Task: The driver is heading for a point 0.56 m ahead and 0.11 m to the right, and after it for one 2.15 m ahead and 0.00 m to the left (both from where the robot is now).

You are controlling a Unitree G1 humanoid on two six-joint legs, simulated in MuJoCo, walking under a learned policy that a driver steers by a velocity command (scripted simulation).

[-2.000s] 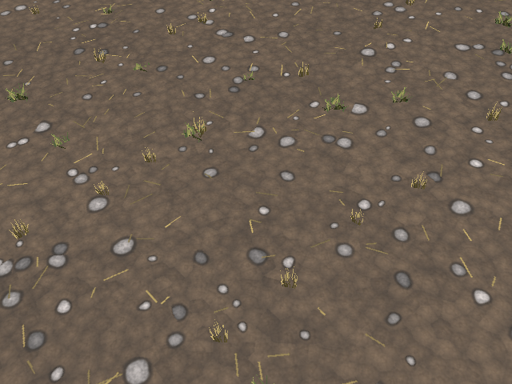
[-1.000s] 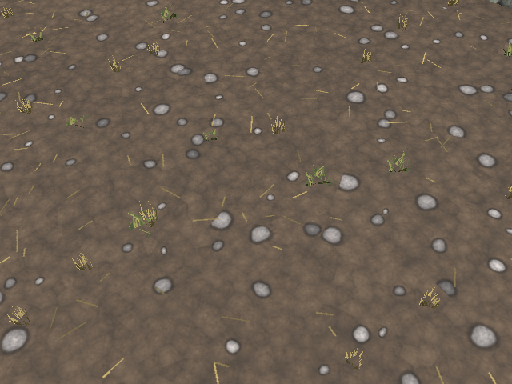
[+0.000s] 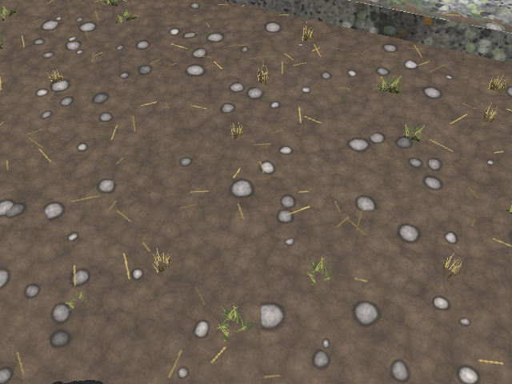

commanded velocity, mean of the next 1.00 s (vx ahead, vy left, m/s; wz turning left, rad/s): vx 0.50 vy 0.00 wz -0.34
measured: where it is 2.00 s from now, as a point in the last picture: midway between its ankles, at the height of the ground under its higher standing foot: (298, 189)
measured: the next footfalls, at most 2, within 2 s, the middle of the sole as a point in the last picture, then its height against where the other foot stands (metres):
left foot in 0.46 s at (230, 377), level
right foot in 0.94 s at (360, 319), level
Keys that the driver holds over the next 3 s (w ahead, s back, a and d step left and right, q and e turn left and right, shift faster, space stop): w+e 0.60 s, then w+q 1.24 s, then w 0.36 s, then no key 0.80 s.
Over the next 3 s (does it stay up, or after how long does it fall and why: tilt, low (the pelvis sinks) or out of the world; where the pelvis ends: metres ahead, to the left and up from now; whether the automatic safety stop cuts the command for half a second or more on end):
stays up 1.36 -0.01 0.02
